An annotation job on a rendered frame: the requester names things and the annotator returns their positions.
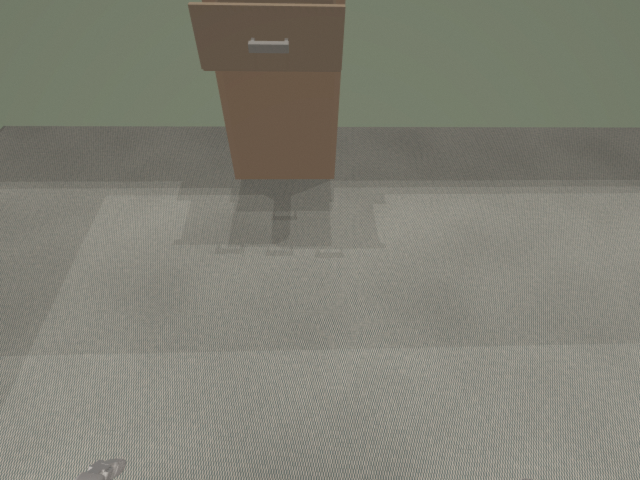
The drawer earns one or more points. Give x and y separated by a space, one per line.
314 28

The left robot hand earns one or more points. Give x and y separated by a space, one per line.
103 470

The cabinet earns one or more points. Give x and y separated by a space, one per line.
281 125

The handle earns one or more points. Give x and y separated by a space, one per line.
268 46

